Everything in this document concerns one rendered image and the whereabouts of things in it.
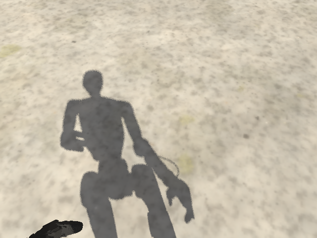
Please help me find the left robot hand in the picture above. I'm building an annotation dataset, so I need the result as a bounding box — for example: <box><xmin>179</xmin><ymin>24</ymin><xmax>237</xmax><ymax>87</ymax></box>
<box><xmin>29</xmin><ymin>219</ymin><xmax>83</xmax><ymax>238</ymax></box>

